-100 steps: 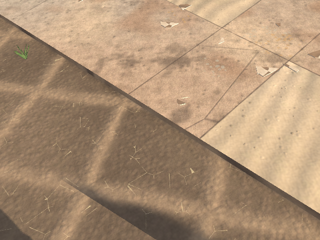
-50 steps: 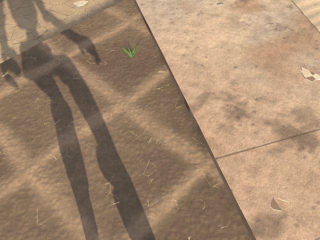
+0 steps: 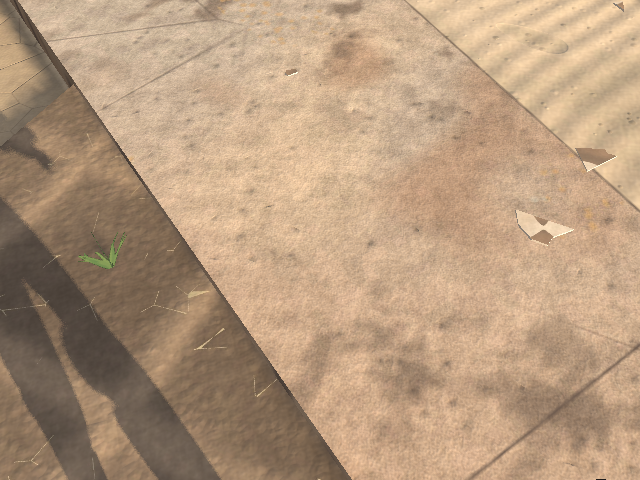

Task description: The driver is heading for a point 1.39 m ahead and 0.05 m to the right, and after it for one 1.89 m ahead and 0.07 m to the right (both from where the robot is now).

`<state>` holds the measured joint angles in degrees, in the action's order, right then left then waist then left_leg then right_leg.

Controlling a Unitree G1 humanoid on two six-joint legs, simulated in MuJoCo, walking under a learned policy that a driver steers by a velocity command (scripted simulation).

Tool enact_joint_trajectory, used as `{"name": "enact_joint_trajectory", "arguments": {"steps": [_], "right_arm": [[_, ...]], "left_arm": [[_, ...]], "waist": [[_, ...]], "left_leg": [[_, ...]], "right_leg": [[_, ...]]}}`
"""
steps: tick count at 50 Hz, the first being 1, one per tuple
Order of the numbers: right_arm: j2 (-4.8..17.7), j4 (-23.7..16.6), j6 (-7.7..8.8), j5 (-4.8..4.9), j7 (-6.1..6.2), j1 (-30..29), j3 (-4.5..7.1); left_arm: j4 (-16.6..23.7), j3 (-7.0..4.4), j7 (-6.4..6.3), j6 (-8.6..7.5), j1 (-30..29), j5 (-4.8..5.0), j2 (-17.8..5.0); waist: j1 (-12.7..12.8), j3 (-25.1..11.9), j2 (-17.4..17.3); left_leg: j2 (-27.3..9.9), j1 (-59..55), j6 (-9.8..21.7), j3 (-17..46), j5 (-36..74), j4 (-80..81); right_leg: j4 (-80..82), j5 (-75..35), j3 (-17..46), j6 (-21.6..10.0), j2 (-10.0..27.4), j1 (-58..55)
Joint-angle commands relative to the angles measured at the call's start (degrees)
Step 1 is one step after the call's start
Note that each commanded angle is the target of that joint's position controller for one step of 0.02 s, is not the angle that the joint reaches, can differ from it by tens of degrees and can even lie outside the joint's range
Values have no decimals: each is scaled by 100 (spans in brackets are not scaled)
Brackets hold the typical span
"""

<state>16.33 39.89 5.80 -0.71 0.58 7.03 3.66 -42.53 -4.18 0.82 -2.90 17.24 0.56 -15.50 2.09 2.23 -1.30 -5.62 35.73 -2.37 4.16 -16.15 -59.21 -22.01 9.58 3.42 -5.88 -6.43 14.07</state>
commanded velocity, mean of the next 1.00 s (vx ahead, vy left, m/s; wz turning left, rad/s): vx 0.50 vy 0.00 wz -0.22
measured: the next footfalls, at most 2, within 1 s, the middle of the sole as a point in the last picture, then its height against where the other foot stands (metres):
left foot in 0.24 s outside the picture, level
right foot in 0.74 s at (432, 435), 0.04 m higher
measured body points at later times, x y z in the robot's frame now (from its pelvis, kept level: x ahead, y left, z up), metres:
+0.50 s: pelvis +0.27 +0.05 +0.00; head +0.29 +0.06 +0.45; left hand +0.47 +0.27 -0.10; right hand +0.26 -0.22 -0.12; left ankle +0.28 +0.15 -0.74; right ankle +0.28 -0.10 -0.64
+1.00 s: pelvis +0.51 -0.05 +0.04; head +0.52 -0.06 +0.49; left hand +0.61 +0.21 -0.07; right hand +0.62 -0.34 -0.06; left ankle +0.63 +0.09 -0.62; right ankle +0.50 -0.14 -0.70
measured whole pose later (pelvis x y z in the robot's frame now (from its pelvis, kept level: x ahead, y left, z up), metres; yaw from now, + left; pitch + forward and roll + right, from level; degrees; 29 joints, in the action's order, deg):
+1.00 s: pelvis +0.51 -0.05 +0.04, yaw -10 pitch +2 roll -1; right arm 16.5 44.0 2.9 0.5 -0.3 9.7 2.9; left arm -45.0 -3.1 0.8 -4.9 21.6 -0.1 -14.2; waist 1.9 -1.4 -2.4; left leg -6.1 39.4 0.6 2.0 -8.3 -59.5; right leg -20.2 10.6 -4.7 -3.4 -1.9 11.4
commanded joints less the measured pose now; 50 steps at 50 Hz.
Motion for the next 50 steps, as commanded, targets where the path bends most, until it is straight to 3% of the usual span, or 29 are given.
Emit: {"name": "enact_joint_trajectory", "arguments": {"steps": [1,4,7,10,11,12,13,14,15,16,17,18,19,22,25,27,33,34,36,37,38,39,40,41,42,44,45,47,50], "right_arm": [[259,-362,-24,-40,8,-151,46],[202,-470,11,40,-66,-734,1],[382,-579,68,118,-133,-993,58],[560,-501,154,120,-194,-626,145],[616,-390,181,88,-183,-236,200],[772,-291,208,3,-162,335,275],[1110,-209,205,-81,-144,1200,346],[1432,155,125,-50,-222,1718,449],[892,76,107,103,-240,1594,330],[610,26,58,115,-205,1251,238],[534,-25,19,47,-185,952,173],[444,-2,4,9,-175,771,130],[366,31,12,-34,-157,729,81],[344,226,27,37,-155,908,46],[512,392,-61,84,-106,1134,74],[562,419,-154,92,-73,1254,65],[721,688,-279,170,-85,1815,36],[742,704,-296,173,-92,1818,28],[756,693,-303,202,-50,1661,5],[709,620,-269,183,-1,1516,-20],[225,394,-168,149,15,1865,-164],[275,384,-49,41,-33,1550,-156],[617,304,29,186,-124,1344,-10],[566,199,33,257,-155,902,-37],[473,139,4,208,-148,731,-44],[354,296,-167,179,-106,1094,3],[282,371,-238,183,-96,1194,-4],[274,330,-295,147,-71,960,0],[108,235,-274,85,-103,359,-83]], "left_arm": [[467,-249,-122,-94,-243,33,-974],[412,-254,-164,-27,4,73,-973],[348,-257,-173,25,230,113,-944],[337,-244,-192,37,195,61,-855],[353,-215,-186,41,156,42,-756],[387,-131,-161,25,166,1,-525],[481,4,-163,8,464,-111,-164],[431,43,-164,-38,1335,138,-72],[294,-55,-173,-40,1059,195,-651],[458,-102,-158,-44,244,139,-843],[581,-79,-160,-63,-210,50,-756],[671,-77,-143,-93,-399,-19,-658],[674,-64,-115,-98,-295,-20,-538],[602,-15,-94,-39,-29,23,-316],[890,122,-108,-10,-618,-42,-70],[1056,224,-82,-48,-1125,-60,66],[1272,242,76,-199,-1813,40,29],[1297,201,101,-216,-1728,63,-46],[1068,17,101,-217,-820,33,-332],[831,-144,54,-196,129,-6,-695],[733,-307,-8,-158,867,-145,-1324],[599,-272,-39,-134,1264,-83,-1206],[624,-129,-52,-167,731,-75,-957],[625,-63,-55,-166,418,-71,-710],[538,-22,-21,-187,131,-80,-570],[502,46,35,-269,-353,-94,-287],[452,42,47,-314,-393,-75,-276],[310,1,22,-363,-283,-50,-393],[194,-52,-59,-318,-61,-60,-563]], "waist": [[-152,-340,376],[125,-338,591],[200,-326,696],[-15,-369,905],[-226,-483,910],[-493,-902,811],[-668,-1759,-109],[-372,-2129,-2099],[-580,-1501,-1154],[-711,-764,-572],[-622,-415,-165],[-490,-198,-123],[-339,-224,-321],[-194,-320,-478],[-294,-150,-278],[-467,-104,-225],[-664,-20,-498],[-538,-84,-639],[90,-667,-743],[556,-1196,-574],[572,-2113,800],[711,-2582,1624],[474,-1699,1261],[358,-1009,863],[122,-514,546],[-359,-269,769],[-427,-255,806],[-464,-133,581],[-295,-104,357]], "left_leg": [[136,-166,-180,-168,990,1102],[459,-639,-208,-222,1968,2281],[571,-780,-123,-47,1873,2803],[504,-1139,155,-59,1467,3100],[568,-1658,302,-197,1442,3328],[319,-2607,531,-40,1436,3306],[-724,-4295,964,1221,1628,3116],[-1715,-5455,1900,3951,-56,4036],[-1613,-5122,1800,4141,-1621,4293],[-1389,-4409,1582,3220,-1570,4335],[-1151,-3710,1500,2582,-923,4437],[-939,-3257,1493,2177,-390,4562],[-780,-2981,1458,1869,62,4665],[-665,-2847,1593,1362,879,4778],[-788,-2951,1670,1107,1196,4886],[-684,-2860,1574,778,1356,5006],[-756,-3185,1399,302,2377,4938],[-788,-3260,1345,260,2926,4768],[-602,-3232,1091,-62,4894,3720],[-372,-2663,850,-316,4935,2552],[354,-626,381,-677,2834,246],[874,340,355,71,-1080,-1072],[569,1084,405,402,-1046,-1902],[266,1220,493,159,-693,-1880],[46,1014,522,11,-340,-1476],[-158,215,475,50,-17,-1093],[-139,93,436,7,112,-1094],[-189,322,346,8,593,-634],[-137,247,204,-227,1375,738]], "right_leg": [[805,-1693,1105,-944,1250,119],[662,-1014,1070,-701,1076,227],[327,-564,1553,-617,1262,-147],[-138,-600,1887,-469,1509,-594],[-474,-1016,1822,-364,1361,-611],[-1336,-1338,1542,-180,1051,-427],[-3142,56,1040,91,548,560],[-4802,2479,554,443,-25,2379],[-5546,2252,817,495,332,3072],[-5693,1730,654,480,522,3295],[-5544,1326,464,470,713,3152],[-5218,1028,405,461,891,3037],[-5143,869,314,460,1034,2740],[-5286,806,78,523,1133,2815],[-4833,698,-61,655,1332,3533],[-4019,445,-287,666,1347,3358],[-2426,148,-815,501,930,2486],[-2225,299,-914,400,782,2160],[-1586,113,-1106,119,375,634],[-1410,-143,-628,-116,649,-757],[-902,950,1989,-954,2235,-2747],[434,1625,4340,-1368,2845,-3103],[482,2100,3956,-1225,2897,-2478],[525,2102,3064,-1079,2689,-1639],[748,1698,2379,-911,2430,-821],[1107,990,1467,-701,2011,147],[1258,727,1210,-733,1939,280],[1422,291,760,-767,1857,221],[1511,-343,172,-731,1691,77]]}}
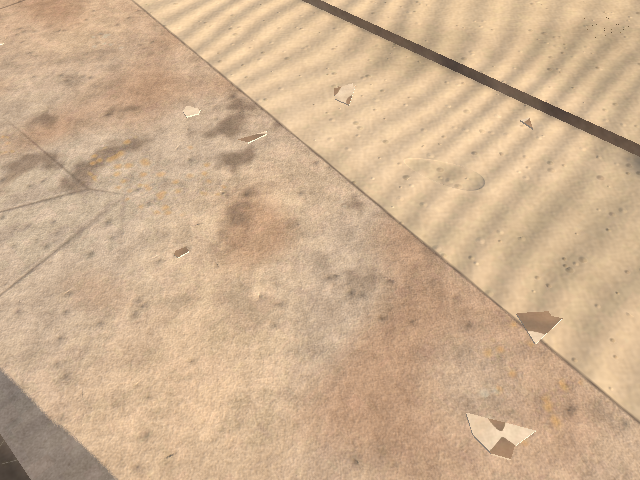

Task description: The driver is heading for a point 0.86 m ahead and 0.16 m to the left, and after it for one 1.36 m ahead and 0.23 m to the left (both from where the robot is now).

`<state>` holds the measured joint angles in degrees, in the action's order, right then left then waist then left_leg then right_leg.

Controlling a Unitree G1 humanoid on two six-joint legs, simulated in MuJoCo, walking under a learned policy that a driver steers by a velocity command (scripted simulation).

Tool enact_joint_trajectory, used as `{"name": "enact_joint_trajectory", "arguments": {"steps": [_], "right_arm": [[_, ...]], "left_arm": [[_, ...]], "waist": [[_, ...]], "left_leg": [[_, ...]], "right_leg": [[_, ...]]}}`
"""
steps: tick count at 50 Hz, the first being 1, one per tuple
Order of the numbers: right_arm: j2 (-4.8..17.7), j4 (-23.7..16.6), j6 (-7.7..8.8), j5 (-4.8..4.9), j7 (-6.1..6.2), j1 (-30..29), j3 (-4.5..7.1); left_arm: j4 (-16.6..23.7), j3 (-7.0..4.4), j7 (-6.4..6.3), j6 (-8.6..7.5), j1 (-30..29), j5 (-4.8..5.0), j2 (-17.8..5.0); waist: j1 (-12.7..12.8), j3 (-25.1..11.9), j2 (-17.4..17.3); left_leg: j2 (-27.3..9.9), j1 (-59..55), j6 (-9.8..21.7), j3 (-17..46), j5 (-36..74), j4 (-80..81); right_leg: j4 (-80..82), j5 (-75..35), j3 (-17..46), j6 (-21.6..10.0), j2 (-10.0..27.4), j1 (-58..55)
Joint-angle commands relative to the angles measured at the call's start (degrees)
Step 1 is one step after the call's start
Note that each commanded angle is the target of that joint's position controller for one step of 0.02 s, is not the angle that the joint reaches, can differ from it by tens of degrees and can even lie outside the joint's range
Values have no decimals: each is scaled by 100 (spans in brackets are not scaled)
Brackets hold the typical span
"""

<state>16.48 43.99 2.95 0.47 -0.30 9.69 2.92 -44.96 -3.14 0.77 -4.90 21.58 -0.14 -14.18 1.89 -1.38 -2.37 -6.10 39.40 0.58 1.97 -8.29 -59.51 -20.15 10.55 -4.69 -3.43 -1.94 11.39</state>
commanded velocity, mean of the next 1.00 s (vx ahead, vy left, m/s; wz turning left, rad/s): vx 0.50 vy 0.00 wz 0.03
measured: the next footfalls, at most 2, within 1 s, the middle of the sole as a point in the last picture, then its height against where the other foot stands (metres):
left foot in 0.26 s outside the picture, level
right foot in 0.80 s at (390, 443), level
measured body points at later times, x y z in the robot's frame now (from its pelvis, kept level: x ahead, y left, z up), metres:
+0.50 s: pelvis +0.26 +0.07 +0.00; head +0.28 +0.09 +0.45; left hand +0.41 +0.34 -0.11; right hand +0.30 -0.20 -0.12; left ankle +0.26 +0.16 -0.74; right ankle +0.33 -0.10 -0.66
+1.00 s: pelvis +0.54 +0.01 +0.00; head +0.57 +0.00 +0.45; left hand +0.61 +0.28 -0.12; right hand +0.65 -0.27 -0.13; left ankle +0.54 +0.17 -0.66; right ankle +0.57 -0.08 -0.74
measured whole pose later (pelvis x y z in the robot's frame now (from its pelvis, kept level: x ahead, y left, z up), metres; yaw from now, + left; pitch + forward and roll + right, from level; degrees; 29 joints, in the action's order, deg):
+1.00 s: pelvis +0.54 +0.01 +0.00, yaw +3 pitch +1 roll -1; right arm 17.2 48.8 3.1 1.8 0.3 13.6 3.4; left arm -48.1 -3.2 1.1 -5.6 14.8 -0.8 -14.3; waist 1.1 1.5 -2.9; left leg -4.9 32.7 1.2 3.5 -15.9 -64.4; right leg -20.2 9.0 -6.2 -3.8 -2.6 12.4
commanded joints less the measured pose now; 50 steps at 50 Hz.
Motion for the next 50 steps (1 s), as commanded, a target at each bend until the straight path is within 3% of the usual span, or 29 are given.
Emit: {"name": "enact_joint_trajectory", "arguments": {"steps": [1,4,8,10,11,12,13,14,15,16,17,18,19,21,24,29,32,35,37,38,39,40,41,42,43,44,45,47,50], "right_arm": [[54,-217,42,-32,-45,-125,-29],[72,-326,103,16,-116,-674,-60],[247,-490,163,50,-210,-1051,-39],[382,-472,202,41,-234,-910,1],[465,-393,217,19,-228,-604,46],[666,-177,224,-8,-193,70,166],[1050,53,229,-33,-141,1055,310],[1740,104,181,-116,-98,1539,457],[1249,124,181,-8,-121,1657,340],[944,61,199,-1,-114,1294,234],[756,-7,197,-27,-106,971,179],[584,-27,198,-54,-113,665,123],[425,-52,224,-108,-117,484,69],[427,-21,277,-104,-127,423,73],[634,127,322,-77,-75,576,134],[777,322,255,-9,6,931,148],[837,505,186,33,14,1255,160],[902,631,76,60,54,1360,200],[981,649,24,62,79,1257,238],[1025,638,-2,69,93,1142,252],[923,611,-33,45,106,1090,214],[689,465,-31,-73,124,1122,108],[-76,386,100,-78,57,1873,-116],[473,498,228,63,16,1580,0],[783,314,302,229,-13,996,95],[759,240,317,232,14,667,93],[706,212,283,148,42,501,119],[527,303,111,136,60,797,144],[321,249,-55,120,81,692,134]], "left_arm": [[413,-171,-71,-119,-429,20,-765],[280,-243,-99,-79,-179,86,-1027],[58,-294,-100,20,50,148,-1149],[-22,-317,-102,84,4,160,-1182],[-45,-316,-105,121,-88,172,-1202],[-64,-274,-113,156,-97,161,-1093],[4,-157,-129,164,-43,71,-818],[224,31,-98,56,457,11,-249],[146,-8,-92,-67,294,73,-507],[272,-118,-53,-147,-175,228,-921],[355,-97,-60,-169,-539,235,-888],[395,-95,-82,-162,-751,142,-831],[385,-126,-90,-112,-717,96,-809],[322,-107,-79,10,-546,84,-645],[440,-76,-104,97,-925,41,-542],[620,13,5,43,-1865,65,-344],[768,29,101,3,-2368,108,-353],[886,17,192,-45,-2588,124,-440],[820,-37,212,-67,-2308,100,-591],[692,-109,193,-73,-1864,75,-720],[404,-250,145,-66,-977,57,-970],[184,-369,77,-43,81,6,-1363],[63,-445,80,-18,342,6,-1800],[108,-308,66,-6,353,70,-1213],[159,-234,28,-17,-69,54,-1009],[203,-190,7,-27,-460,23,-883],[198,-142,15,-51,-743,-18,-699],[150,-104,32,-137,-967,-81,-524],[-22,-165,9,-227,-939,-85,-691]], "waist": [[-189,232,516],[40,322,540],[175,466,633],[64,438,712],[-142,291,736],[-453,-110,636],[-821,-871,233],[-659,-1511,-1296],[-825,-1855,-1260],[-810,-1122,-824],[-695,-740,-438],[-556,-348,-216],[-367,-196,-316],[-191,-118,-336],[-190,127,-101],[-499,345,-108],[-687,503,-94],[-650,581,-142],[-438,395,-245],[-163,120,-295],[243,-439,-204],[599,-1303,363],[190,-1998,1943],[472,-2031,1458],[459,-1114,1115],[285,-654,670],[127,-282,541],[-176,-136,770],[-264,171,580]], "left_leg": [[-54,-235,-115,-38,814,1122],[67,-408,-154,-143,1148,2069],[123,-447,8,-100,802,2761],[190,-712,167,-175,398,2985],[320,-1184,268,-330,307,3151],[512,-2127,397,-491,241,3253],[-34,-3653,660,116,362,3097],[-1444,-5698,1607,2726,-383,3522],[-1644,-5936,1866,4028,-1286,4285],[-1478,-5427,1595,3292,-1455,4304],[-1245,-4790,1395,2556,-1189,4322],[-1030,-4114,1328,2074,-745,4511],[-854,-3636,1251,1729,-343,4680],[-727,-3218,1301,1339,205,4947],[-704,-3111,1360,850,1005,5165],[-462,-3218,1108,206,1112,5279],[-618,-3662,1087,206,963,5155],[-866,-4225,984,272,1226,4870],[-903,-4437,874,242,2125,4469],[-795,-4431,785,121,3055,3954],[-503,-4133,636,-96,3553,2942],[-183,-2930,429,-316,2132,1230],[948,-549,36,-244,-1815,-813],[769,151,81,567,-2485,-1572],[494,518,160,534,-2035,-1692],[181,356,172,383,-1490,-1443],[10,146,149,360,-1139,-1105],[-172,-438,110,450,-769,-794],[-198,-248,7,521,-365,-407]], "right_leg": [[1343,-574,926,-955,1274,259],[1337,-460,808,-895,1398,-69],[1047,-325,913,-794,1692,-728],[750,-608,970,-703,1774,-980],[364,-1237,881,-604,1699,-1010],[-499,-2098,645,-464,1422,-894],[-2011,-1720,320,-239,1085,-156],[-4279,451,70,261,111,2244],[-5246,2156,931,305,-22,3096],[-5582,1847,1088,191,316,3601],[-5434,1339,932,122,619,3562],[-5059,933,858,127,797,3409],[-4758,630,902,130,951,3065],[-4496,366,850,192,988,2727],[-3740,-204,806,359,1014,2993],[-1958,-1507,545,371,801,2689],[-1374,-1580,490,314,686,2700],[-984,-1206,535,154,619,2730],[-841,-799,421,-2,465,2210],[-732,-728,249,-115,284,1532],[-717,-827,146,-281,171,276],[-1015,-1104,1162,-616,1092,-1569],[-402,50,3946,-1592,2371,-3500],[125,924,4533,-1534,2422,-3461],[257,857,3655,-1245,2267,-2689],[405,449,2948,-1070,2067,-1850],[618,45,2457,-975,1870,-1144],[989,-320,1811,-871,1657,-462],[1323,-855,1142,-894,1664,-133]]}}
